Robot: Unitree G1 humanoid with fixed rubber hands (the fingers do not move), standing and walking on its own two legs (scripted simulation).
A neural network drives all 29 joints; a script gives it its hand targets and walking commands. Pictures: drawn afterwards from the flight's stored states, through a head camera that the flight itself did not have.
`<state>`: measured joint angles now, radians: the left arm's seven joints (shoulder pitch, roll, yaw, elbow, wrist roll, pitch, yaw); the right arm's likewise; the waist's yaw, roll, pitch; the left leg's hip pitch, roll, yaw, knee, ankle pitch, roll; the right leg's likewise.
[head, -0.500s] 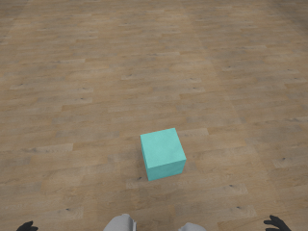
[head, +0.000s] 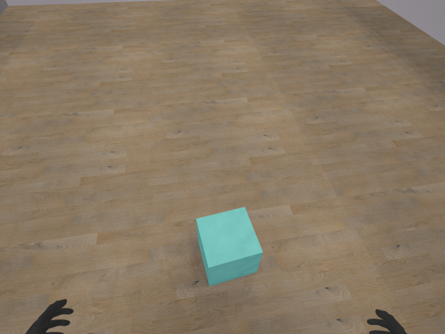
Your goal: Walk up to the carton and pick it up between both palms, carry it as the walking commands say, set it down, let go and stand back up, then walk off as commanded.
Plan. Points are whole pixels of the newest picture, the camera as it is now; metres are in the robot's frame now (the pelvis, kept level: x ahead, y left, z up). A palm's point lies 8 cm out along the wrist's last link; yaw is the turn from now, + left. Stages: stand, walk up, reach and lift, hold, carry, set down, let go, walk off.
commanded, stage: walk up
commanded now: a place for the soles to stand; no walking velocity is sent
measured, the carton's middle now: (227, 246) +0.57 -0.02 -0.66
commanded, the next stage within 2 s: none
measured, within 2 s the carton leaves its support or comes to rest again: neither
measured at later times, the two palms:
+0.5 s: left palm out of the picture +0.13 +0.28 -0.11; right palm out of the picture +0.10 -0.47 -0.08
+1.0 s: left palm (125, 304) +0.19 +0.20 -0.11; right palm (412, 241) +0.34 -0.43 -0.10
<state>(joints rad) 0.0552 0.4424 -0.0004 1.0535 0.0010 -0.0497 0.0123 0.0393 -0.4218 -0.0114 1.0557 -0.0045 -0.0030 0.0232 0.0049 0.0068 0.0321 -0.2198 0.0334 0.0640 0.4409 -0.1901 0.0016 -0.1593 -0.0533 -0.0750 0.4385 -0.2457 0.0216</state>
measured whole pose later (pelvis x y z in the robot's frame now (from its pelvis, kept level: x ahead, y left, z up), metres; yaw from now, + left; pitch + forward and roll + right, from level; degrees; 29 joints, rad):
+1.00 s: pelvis +0.16 -0.14 -0.02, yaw +13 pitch -1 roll +0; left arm 0.20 0.43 0.04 0.81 0.01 -0.04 -0.01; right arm 0.18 -0.44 -0.02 0.82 0.00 -0.04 -0.01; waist 0.00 -0.01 0.06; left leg -0.34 -0.01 -0.04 0.70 -0.34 0.00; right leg -0.32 -0.06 -0.07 0.71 -0.36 0.00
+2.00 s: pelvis +0.15 -0.16 -0.02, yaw +22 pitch -1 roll -1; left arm 0.07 0.44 0.07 0.92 0.02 0.03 -0.02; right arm 0.10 -0.47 -0.03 0.93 0.00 -0.02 -0.02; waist 0.00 0.00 0.10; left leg -0.36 -0.03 -0.12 0.65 -0.28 0.01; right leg -0.27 -0.03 -0.10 0.63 -0.34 -0.01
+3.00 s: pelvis +0.15 -0.17 -0.02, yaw +23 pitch -2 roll +0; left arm 0.08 0.44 0.06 0.89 0.01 0.03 -0.03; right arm 0.12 -0.46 -0.03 0.91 -0.01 -0.02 -0.01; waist 0.02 -0.01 0.10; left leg -0.36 -0.03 -0.13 0.65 -0.27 -0.02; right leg -0.27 -0.04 -0.12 0.66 -0.36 -0.02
